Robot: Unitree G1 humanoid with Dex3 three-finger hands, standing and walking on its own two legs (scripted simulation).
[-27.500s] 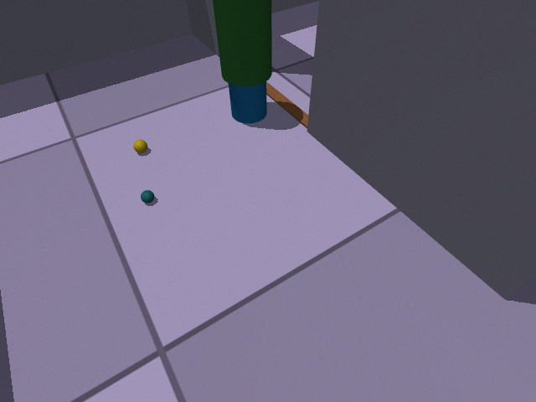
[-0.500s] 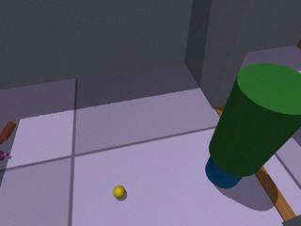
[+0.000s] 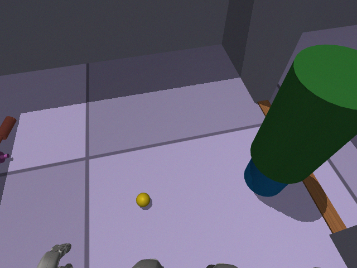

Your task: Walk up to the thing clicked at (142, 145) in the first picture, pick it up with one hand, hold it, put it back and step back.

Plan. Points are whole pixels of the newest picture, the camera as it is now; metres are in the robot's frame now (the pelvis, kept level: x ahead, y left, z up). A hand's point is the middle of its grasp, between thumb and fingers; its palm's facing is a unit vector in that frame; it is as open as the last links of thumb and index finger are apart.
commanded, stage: walk up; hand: left
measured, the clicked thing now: (143, 199) +0.49 +0.22 -0.73
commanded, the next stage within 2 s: none
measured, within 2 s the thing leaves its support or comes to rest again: neither
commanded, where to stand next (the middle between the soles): +0.11 -0.01 m, yaw -1 degrees
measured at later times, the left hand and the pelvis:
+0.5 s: hand out of the picture +0.01 +0.30 -0.17, palm faces -0.13 -0.91 -0.39, open 7.4 cm; pelvis -0.11 +0.03 -0.01, yaw -6 degrees
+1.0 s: hand out of the picture -0.13 +0.26 -0.16, palm faces +0.00 -0.93 -0.36, open 7.4 cm; pelvis -0.25 +0.00 -0.01, yaw +0 degrees
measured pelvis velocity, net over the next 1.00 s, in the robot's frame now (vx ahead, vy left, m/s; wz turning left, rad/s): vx -0.25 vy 0.00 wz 0.00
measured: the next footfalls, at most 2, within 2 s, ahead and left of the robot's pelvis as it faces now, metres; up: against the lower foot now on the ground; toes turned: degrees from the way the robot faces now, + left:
right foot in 0.56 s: -0.13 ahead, -0.11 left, +0.00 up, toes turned -4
left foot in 0.88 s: -0.23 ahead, +0.11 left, +0.00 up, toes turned -3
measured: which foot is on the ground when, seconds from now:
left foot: down 0.00-0.58, up 0.60-0.86, down 0.88-1.00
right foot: down 0.00-0.10, up 0.12-0.54, down 0.56-0.92, up 0.94-1.00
